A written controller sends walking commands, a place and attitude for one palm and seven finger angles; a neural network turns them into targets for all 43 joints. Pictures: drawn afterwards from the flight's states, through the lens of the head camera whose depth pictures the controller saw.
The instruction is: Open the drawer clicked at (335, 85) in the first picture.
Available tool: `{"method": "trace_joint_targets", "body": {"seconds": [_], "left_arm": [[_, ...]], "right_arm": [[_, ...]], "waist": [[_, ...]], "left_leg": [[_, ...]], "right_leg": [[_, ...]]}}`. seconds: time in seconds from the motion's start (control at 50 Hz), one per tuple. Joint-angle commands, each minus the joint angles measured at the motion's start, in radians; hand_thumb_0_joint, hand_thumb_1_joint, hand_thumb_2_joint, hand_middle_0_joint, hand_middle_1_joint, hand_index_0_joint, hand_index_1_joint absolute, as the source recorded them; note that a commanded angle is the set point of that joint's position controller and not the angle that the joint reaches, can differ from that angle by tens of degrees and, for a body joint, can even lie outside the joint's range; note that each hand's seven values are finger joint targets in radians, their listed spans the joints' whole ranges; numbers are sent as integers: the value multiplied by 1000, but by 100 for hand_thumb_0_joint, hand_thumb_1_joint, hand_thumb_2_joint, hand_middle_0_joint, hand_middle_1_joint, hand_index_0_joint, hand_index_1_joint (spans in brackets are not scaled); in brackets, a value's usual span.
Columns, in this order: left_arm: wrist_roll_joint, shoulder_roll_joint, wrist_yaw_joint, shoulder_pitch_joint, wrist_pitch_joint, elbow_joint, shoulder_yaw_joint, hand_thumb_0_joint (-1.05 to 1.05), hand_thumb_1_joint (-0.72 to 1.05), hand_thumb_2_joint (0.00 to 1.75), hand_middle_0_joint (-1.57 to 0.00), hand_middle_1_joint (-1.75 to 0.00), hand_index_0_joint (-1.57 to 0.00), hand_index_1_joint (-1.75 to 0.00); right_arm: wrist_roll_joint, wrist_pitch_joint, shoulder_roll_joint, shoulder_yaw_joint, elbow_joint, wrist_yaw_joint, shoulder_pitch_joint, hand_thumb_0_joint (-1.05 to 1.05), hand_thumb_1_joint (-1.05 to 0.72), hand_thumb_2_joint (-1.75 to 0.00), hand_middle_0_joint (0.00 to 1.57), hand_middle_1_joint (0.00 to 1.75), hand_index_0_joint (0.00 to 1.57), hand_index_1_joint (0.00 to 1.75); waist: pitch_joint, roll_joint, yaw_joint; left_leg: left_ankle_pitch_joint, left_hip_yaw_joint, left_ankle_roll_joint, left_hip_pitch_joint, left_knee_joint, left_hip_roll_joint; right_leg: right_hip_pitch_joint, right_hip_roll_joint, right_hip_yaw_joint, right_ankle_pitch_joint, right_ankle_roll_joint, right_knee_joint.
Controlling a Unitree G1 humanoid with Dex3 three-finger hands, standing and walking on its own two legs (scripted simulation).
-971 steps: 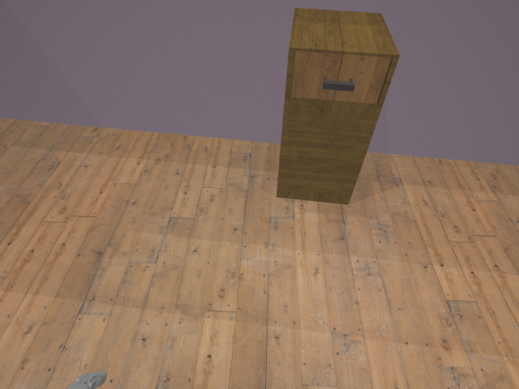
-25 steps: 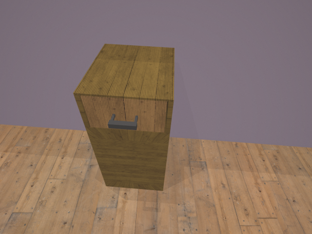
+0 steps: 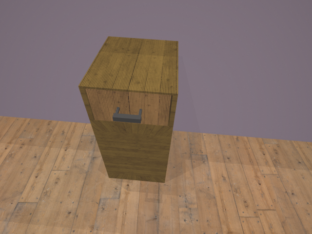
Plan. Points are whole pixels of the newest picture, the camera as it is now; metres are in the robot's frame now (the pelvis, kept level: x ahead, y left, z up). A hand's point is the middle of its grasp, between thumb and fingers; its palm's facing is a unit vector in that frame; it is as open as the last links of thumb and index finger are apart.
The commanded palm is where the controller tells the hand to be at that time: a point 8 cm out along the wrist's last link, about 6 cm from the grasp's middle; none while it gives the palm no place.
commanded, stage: look again from close up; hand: left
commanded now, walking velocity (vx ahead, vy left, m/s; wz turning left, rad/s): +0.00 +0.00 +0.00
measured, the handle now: (128, 114) +0.57 +0.15 -0.08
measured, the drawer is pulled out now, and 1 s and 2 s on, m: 0.00 0.00 0.00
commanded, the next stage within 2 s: raise the hand with hooked fingers in 0.42 s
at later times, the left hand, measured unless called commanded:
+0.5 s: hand out of the picture -0.03 +0.15 -0.18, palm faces +0.06 -0.98 -0.17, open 7.4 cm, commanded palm none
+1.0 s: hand (94, 233) +0.15 +0.17 -0.08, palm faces -0.17 -0.27 -0.95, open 8.9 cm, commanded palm +0.15 +0.20 -0.01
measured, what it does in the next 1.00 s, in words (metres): stands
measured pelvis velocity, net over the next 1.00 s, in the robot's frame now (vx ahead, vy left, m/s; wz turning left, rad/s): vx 0.01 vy -0.04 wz -0.02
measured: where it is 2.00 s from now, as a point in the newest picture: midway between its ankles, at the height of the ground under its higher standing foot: outside the picture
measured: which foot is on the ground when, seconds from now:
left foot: down 0.00-1.00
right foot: down 0.00-1.00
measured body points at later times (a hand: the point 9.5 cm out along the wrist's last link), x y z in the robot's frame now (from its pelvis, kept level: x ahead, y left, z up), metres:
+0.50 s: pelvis -0.01 -0.01 +0.00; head -0.01 -0.01 +0.45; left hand -0.03 +0.20 -0.16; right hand -0.02 -0.22 -0.16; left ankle +0.02 +0.10 -0.74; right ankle +0.02 -0.14 -0.74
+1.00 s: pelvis +0.01 -0.04 -0.04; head +0.05 -0.04 +0.41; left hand +0.15 +0.18 -0.03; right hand +0.25 -0.27 -0.10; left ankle +0.02 +0.10 -0.74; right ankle +0.02 -0.14 -0.74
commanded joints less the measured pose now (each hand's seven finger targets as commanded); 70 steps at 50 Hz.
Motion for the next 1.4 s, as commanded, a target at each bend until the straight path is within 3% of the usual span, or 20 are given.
{"method": "trace_joint_targets", "body": {"seconds": [0.0, 0.48, 0.5, 0.52, 0.54, 0.56, 0.58, 0.6, 0.68, 0.74, 0.76, 0.8, 0.86, 0.94, 1.02, 1.08, 1.18, 1.26, 1.32, 1.38], "left_arm": [[2, 85, 7, 57, -13, -25, 16, 0, 90, 90, -20, -30, -20, -30], [6, 47, 10, 99, -19, 3, 23, 0, 90, 90, -20, -30, -20, -30], [13, 104, 39, 129, -31, 30, 10, 0, 90, 90, -20, -30, -20, -30], [77, 279, 22, -655, -219, -1533, -119, 0, 88, 89, -20, -32, -20, -32], [95, 335, 123, -269, -139, -1230, 13, 0, 85, 88, -20, -33, -20, -33], [62, 249, 185, -195, -75, -1174, 5, 0, 83, 87, -21, -34, -21, -34], [105, 76, 191, 142, 40, -948, -113, 0, 81, 86, -21, -36, -21, -36], [108, 91, 195, -48, 25, -1208, -142, 0, 78, 85, -21, -37, -21, -37], [457, 116, 271, 8, 19, -1194, -200, 0, 69, 81, -22, -43, -22, -43], [704, 125, 324, 305, 14, -993, -148, 0, 62, 78, -22, -48, -22, -48], [763, 175, 329, 415, 1, -954, -71, 0, 60, 77, -22, -50, -22, -50], [860, 217, 332, 395, -42, -997, -30, 0, 55, 75, -22, -53, -22, -53], [969, 296, 357, 310, -90, -1125, 49, 0, 48, 72, -23, -57, -23, -57], [1066, 379, 441, 115, -122, -1338, 109, 0, 39, 68, -24, -63, -24, -63], [1056, 396, 486, -87, -175, -1492, 106, 0, 29, 64, -24, -69, -24, -69], [1016, 357, 479, -110, -217, -1462, 79, 0, 22, 61, -25, -74, -25, -74], [995, 355, 397, 74, -135, -1315, 92, 0, 11, 56, -26, -81, -26, -81], [971, 418, 330, 168, -23, -1333, 136, 0, 1, 52, -26, -87, -26, -87], [960, 447, 314, 129, -22, -1387, 160, 0, -6, 49, -27, -92, -27, -92], [973, 463, 339, 17, -56, -1448, 175, 0, -13, 46, -27, -96, -27, -96]], "right_arm": [[2, -20, -108, -23, -35, -12, 31, 0, -90, -90, 20, 30, 20, 30], [0, -17, -64, -25, -10, -14, 80, 0, -90, -90, 20, 30, 20, 30], [3, -34, -101, -22, -88, -7, -51, 0, -90, -90, 20, 30, 20, 30], [79, -170, -216, 22, -474, -74, -68, 0, -90, -90, 20, 30, 20, 30], [78, -276, -193, 12, -380, -122, -159, 0, -90, -90, 20, 30, 20, 30], [85, -319, -187, -18, -328, -123, -136, 0, -90, -90, 20, 30, 20, 30], [111, -321, -135, -10, -323, -117, -94, 0, -90, -90, 20, 30, 20, 30], [111, -336, -153, -12, -407, -118, -113, 0, -90, -90, 20, 30, 20, 30], [32, -366, -204, -21, -509, -92, -135, 0, -90, -90, 20, 30, 20, 30], [-25, -283, -219, -67, -614, -41, -184, 0, -90, -90, 20, 30, 20, 30], [-20, -233, -209, -75, -630, -22, -197, 0, -90, -90, 20, 30, 20, 30], [-25, -133, -189, -66, -666, -1, -266, 0, -90, -90, 20, 30, 20, 30], [-29, -36, -172, -61, -707, 23, -308, 0, -90, -90, 20, 30, 20, 30], [-59, 7, -158, -65, -737, 28, -292, 0, -90, -90, 20, 30, 20, 30], [-84, 9, -158, -69, -715, 22, -279, 0, -90, -90, 20, 30, 20, 30], [-94, 0, -166, -70, -698, 22, -271, 0, -90, -90, 20, 30, 20, 30], [-80, 39, -174, -61, -707, 37, -286, 0, -90, -90, 20, 30, 20, 30], [-39, 53, -172, -36, -730, 25, -313, 0, -90, -90, 20, 30, 20, 30], [-37, 47, -166, -26, -715, 14, -300, 0, -90, -90, 20, 30, 20, 30], [-52, 46, -169, -34, -703, 4, -286, 0, -90, -90, 20, 30, 20, 30]], "waist": [[66, 26, 5], [76, -4, 0], [140, -97, 50], [-374, 191, -84], [-280, 294, 13], [-168, 266, -8], [-88, 141, -1], [-26, 126, -15], [36, -69, -44], [45, -204, 49], [-1, -209, 106], [-37, -287, 140], [-112, -201, 175], [-351, 132, 153], [-438, 135, 55], [-362, 22, 0], [-371, -114, 57], [-391, -104, 111], [-377, -108, 107], [-372, -28, 89]], "left_leg": [[-102, -121, -7, -114, -170, 107], [-102, -104, -7, -118, -143, 96], [-62, -45, -41, -167, 49, 98], [7, -5, 12, 144, -97, 16], [-132, -28, 0, 68, -119, 34], [-258, -46, -30, -55, -131, 39], [-273, -47, -18, -106, -121, 31], [-265, -73, -18, -145, -99, 19], [-308, -106, -9, -248, 24, -11], [-251, -70, -20, -322, 109, -48], [-181, -54, -24, -340, 117, -51], [-99, -30, -28, -392, 148, -57], [-30, -18, -23, -405, 173, -63], [96, -19, -15, -265, 283, -56], [104, -56, 0, -188, 433, -56], [60, -77, 9, -244, 483, -53], [86, -57, 8, -363, 417, -55], [145, -38, -3, -345, 324, -48], [177, -34, -3, -322, 289, -40], [185, -36, 0, -264, 272, -35]], "right_leg": [[6, -42, 50, 11, -38, -76], [-54, -46, 65, -51, -44, -94], [-90, -77, 94, 91, -51, -74], [-4, 45, 101, -28, -71, 37], [-56, 61, -8, -125, -90, 120], [-114, 72, -43, -186, -76, 121], [-154, 71, -44, -180, -68, 109], [-158, 61, -31, -178, -60, 103], [-356, 79, 11, -337, -64, 129], [-384, 82, 81, -476, -80, 80], [-326, 84, 129, -428, -95, 71], [-275, 71, 180, -288, -105, 108], [-233, 71, 191, -126, -112, 180], [-309, 92, 209, 53, -133, 312], [-494, 78, 231, 16, -117, 346], [-568, 79, 210, 0, -100, 350], [-355, 76, 177, 195, -80, 349], [-162, 73, 158, 336, -76, 329], [-114, 59, 151, 406, -64, 311], [-141, 55, 145, 367, -70, 286]]}}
